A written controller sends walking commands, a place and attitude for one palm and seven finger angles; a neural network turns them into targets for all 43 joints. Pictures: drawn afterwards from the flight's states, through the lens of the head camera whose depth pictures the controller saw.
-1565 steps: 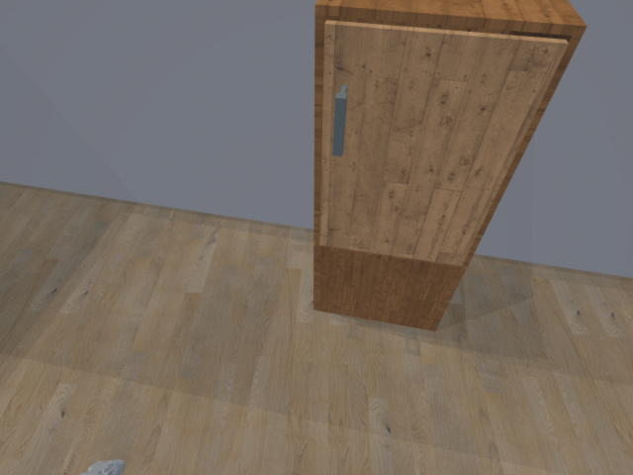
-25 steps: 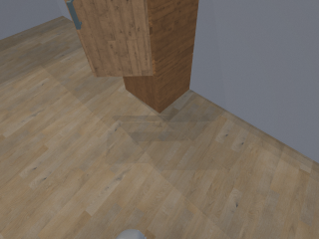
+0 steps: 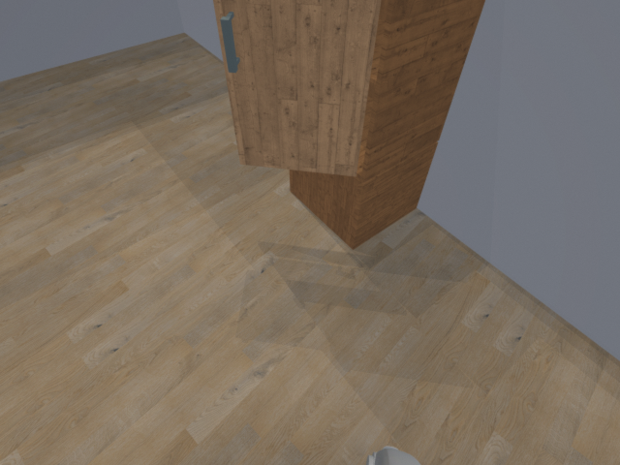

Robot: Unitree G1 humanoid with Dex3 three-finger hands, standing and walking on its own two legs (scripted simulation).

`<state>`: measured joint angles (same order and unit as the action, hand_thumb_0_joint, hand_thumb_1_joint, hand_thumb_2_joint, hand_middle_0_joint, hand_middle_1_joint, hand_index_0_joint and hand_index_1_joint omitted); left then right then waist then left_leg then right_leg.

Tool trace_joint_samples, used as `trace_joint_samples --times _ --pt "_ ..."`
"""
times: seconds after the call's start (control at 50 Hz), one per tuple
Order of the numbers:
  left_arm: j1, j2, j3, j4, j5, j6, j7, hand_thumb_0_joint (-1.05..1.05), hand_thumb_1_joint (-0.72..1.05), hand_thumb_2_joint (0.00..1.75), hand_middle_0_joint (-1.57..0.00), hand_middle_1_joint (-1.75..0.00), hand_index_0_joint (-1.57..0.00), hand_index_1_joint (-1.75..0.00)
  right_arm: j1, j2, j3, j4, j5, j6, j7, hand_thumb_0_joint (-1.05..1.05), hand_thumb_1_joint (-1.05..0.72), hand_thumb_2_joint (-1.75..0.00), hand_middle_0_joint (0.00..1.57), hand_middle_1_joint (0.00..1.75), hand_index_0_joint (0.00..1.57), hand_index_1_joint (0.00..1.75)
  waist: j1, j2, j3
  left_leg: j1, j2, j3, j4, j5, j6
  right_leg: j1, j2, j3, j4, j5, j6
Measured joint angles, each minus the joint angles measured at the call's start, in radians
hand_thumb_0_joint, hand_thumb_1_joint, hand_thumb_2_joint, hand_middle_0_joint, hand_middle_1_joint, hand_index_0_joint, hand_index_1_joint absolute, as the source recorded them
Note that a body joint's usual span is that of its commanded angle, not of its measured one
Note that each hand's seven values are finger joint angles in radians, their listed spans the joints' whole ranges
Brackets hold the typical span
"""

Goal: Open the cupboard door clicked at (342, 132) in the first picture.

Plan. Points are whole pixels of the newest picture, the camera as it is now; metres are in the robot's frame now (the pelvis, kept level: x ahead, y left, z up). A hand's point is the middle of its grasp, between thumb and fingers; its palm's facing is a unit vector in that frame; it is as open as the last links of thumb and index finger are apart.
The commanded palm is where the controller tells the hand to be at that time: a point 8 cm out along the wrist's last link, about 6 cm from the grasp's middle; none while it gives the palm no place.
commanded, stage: take the last steps up to it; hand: left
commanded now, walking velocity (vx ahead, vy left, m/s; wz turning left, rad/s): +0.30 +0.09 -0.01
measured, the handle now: (231, 42) +1.03 +0.28 +0.06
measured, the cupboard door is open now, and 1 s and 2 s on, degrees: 43 43 43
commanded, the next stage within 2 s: come to a stop and stand still in 0.96 s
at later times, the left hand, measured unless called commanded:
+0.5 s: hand (205, 422) +0.20 +0.18 -0.16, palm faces +0.09 -0.97 -0.22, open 7.2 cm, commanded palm none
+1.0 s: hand (205, 277) +0.46 +0.25 -0.16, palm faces -0.02 -0.97 -0.23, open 7.3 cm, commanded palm none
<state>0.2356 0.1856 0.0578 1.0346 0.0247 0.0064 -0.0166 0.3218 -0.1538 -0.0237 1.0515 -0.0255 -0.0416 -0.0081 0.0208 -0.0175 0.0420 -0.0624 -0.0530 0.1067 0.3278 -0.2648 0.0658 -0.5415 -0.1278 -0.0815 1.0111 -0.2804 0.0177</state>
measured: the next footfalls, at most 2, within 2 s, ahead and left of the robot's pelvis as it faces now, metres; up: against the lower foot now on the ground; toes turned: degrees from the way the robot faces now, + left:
right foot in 0.20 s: +0.19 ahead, -0.12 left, +0.00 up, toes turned -8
left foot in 0.64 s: +0.36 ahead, +0.16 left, +0.00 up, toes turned +8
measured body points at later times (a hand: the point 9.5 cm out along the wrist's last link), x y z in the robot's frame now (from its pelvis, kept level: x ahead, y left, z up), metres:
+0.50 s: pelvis +0.18 +0.00 +0.01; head +0.22 -0.01 +0.45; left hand +0.20 +0.23 -0.14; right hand +0.23 -0.24 -0.16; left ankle +0.25 +0.16 -0.70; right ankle +0.15 -0.11 -0.74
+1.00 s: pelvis +0.38 +0.06 +0.00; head +0.41 +0.04 +0.44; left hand +0.47 +0.30 -0.14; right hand +0.34 -0.16 -0.17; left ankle +0.33 +0.16 -0.74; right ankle +0.43 -0.05 -0.72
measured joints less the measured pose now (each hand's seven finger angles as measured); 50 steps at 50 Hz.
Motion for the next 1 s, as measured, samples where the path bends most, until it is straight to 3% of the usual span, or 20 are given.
trace_joint_samples --times 0.1,0.18,0.2,0.26,0.32,0.38,0.46,0.6,0.64,0.68,0.72,0.78,0.88,1.0 --pt "-0.073 -0.022 -0.005 -0.034 -0.004 -0.003 -0.002 0.01 0.91 0.89 -0.2 -0.3 -0.19 -0.3 0.073 0.012 0.003 0.052 -0.004 0.0 0.002 0.01 -0.91 -0.9 0.2 0.3 0.2 0.3 -0.03 0.013 0.008 0.07 -0.014 0.006 -0.031 -0.04 -0.008 0.022 0.012 -0.008 -0.209 0.038 -0.006" --pt "-0.111 -0.034 -0.009 -0.059 -0.003 -0.022 -0.006 0.01 0.91 0.89 -0.2 -0.3 -0.19 -0.3 0.122 0.012 0.003 0.088 -0.005 0.002 0.001 0.01 -0.91 -0.9 0.2 0.3 0.2 0.3 -0.053 0.031 0.018 0.087 0.001 0.01 0.055 -0.139 -0.029 0.122 0.05 -0.031 -0.371 0.05 -0.031" --pt "-0.12 -0.038 -0.009 -0.064 -0.001 -0.038 -0.005 0.01 0.91 0.89 -0.2 -0.3 -0.19 -0.3 0.131 0.012 0.002 0.097 0.0 0.003 0.002 0.01 -0.91 -0.9 0.2 0.3 0.2 0.3 -0.053 0.039 0.024 0.058 0.014 0.006 0.145 -0.181 -0.032 0.145 0.059 -0.037 -0.388 0.05 -0.051" --pt "-0.124 -0.056 -0.011 -0.072 -0.008 -0.069 0.005 0.0 0.91 0.89 -0.2 -0.3 -0.19 -0.3 0.107 0.005 -0.008 0.113 0.007 0.025 0.006 0.01 -0.91 -0.9 0.2 0.3 0.2 0.3 -0.054 0.056 0.051 -0.135 0.028 -0.052 0.624 -0.22 -0.036 0.184 0.068 -0.065 -0.361 0.001 -0.074" --pt "-0.085 -0.072 -0.005 -0.057 -0.016 -0.075 0.023 0.0 0.91 0.89 -0.2 -0.3 -0.2 -0.3 0.054 -0.009 -0.021 0.097 0.0 0.039 0.008 0.01 -0.91 -0.9 0.2 0.3 0.2 0.3 -0.051 0.058 0.045 -0.309 0.068 -0.071 0.82 -0.098 -0.052 0.255 0.079 -0.076 -0.454 0.018 -0.061" --pt "-0.048 -0.051 0.022 -0.041 -0.016 -0.087 0.042 -0.03 0.96 0.89 -0.21 -0.3 -0.2 -0.3 0.003 -0.013 -0.03 0.061 -0.007 0.039 0.013 0.01 -0.91 -0.9 0.2 0.3 0.2 0.3 -0.046 0.05 0.024 -0.416 0.12 -0.078 0.756 -0.02 -0.078 0.319 0.086 -0.085 -0.557 0.041 -0.06" --pt "0.004 -0.029 0.013 0.006 -0.006 -0.085 0.028 -0.03 0.96 0.89 -0.2 -0.3 -0.2 -0.3 -0.067 -0.018 -0.036 0.017 -0.006 0.034 0.025 0.01 -0.91 -0.9 0.19 0.3 0.2 0.3 -0.03 0.032 0.009 -0.455 0.153 -0.064 0.551 0.031 -0.103 0.394 0.074 -0.082 -0.639 0.043 -0.042" --pt "0.101 -0.034 0.0 0.076 0.0 -0.061 0.014 -0.01 0.92 0.89 -0.2 -0.3 -0.2 -0.3 -0.17 -0.035 -0.033 -0.03 -0.003 0.015 0.043 0.01 -0.92 -0.9 0.19 0.3 0.2 0.3 0.019 0.007 0.013 -0.362 0.118 -0.012 0.254 0.051 -0.092 0.487 0.027 -0.073 -0.61 -0.059 0.028" --pt "0.135 -0.039 0.001 0.087 -0.003 -0.047 0.012 0.0 0.92 0.89 -0.2 -0.3 -0.2 -0.3 -0.183 -0.044 -0.03 -0.05 -0.007 -0.007 0.041 0.01 -0.92 -0.9 0.19 0.3 0.2 0.3 0.022 0.011 0.009 -0.309 0.108 0.0 0.183 0.104 -0.069 0.462 0.012 -0.065 -0.492 -0.132 0.031" --pt "0.128 -0.031 0.001 0.098 -0.006 -0.026 0.013 0.0 0.91 0.89 -0.2 -0.3 -0.2 -0.3 -0.198 -0.033 -0.029 -0.063 -0.013 -0.021 0.027 0.01 -0.92 -0.9 0.19 0.3 0.2 0.3 0.018 -0.012 0.029 -0.316 0.092 0.019 0.258 0.085 -0.036 0.36 0.003 -0.011 -0.215 -0.22 -0.004" --pt "0.111 -0.026 0.001 0.098 -0.006 -0.014 0.013 0.01 0.91 0.89 -0.2 -0.3 -0.19 -0.3 -0.19 -0.022 -0.022 -0.07 -0.013 -0.023 0.016 0.0 -0.91 -0.9 0.19 0.3 0.2 0.3 0.019 -0.018 0.031 -0.289 0.085 0.039 0.261 0.033 -0.021 0.24 0.019 0.019 0.029 -0.206 -0.029" --pt "0.072 -0.023 0.003 0.075 -0.002 -0.014 0.006 0.01 0.91 0.89 -0.2 -0.3 -0.19 -0.3 -0.153 -0.005 -0.015 -0.06 -0.01 -0.026 0.001 0.0 -0.91 -0.9 0.2 0.3 0.2 0.3 0.014 -0.015 0.024 -0.218 0.07 0.059 0.179 0.034 -0.021 0.109 0.024 0.013 0.153 -0.118 -0.034" --pt "0.001 -0.023 0.007 0.02 0.001 -0.016 0.011 0.01 0.92 0.89 -0.2 -0.3 -0.19 -0.3 -0.073 -0.019 -0.021 -0.021 -0.006 -0.027 -0.009 0.0 -0.94 -0.9 0.2 0.3 0.2 0.3 -0.001 -0.001 0.009 -0.105 0.044 0.083 0.045 0.045 -0.01 0.02 0.019 -0.005 -0.004 -0.018 -0.02" --pt "-0.069 -0.009 0.003 -0.024 -0.001 -0.021 0.006 0.01 0.93 0.89 -0.2 -0.3 -0.19 -0.3 0.015 -0.018 -0.013 0.043 -0.01 -0.001 -0.001 0.0 -0.93 -0.9 0.2 0.3 0.2 0.3 -0.031 0.021 0.012 -0.025 0.04 0.094 0.048 -0.029 -0.031 0.093 0.033 -0.017 -0.297 0.031 -0.024"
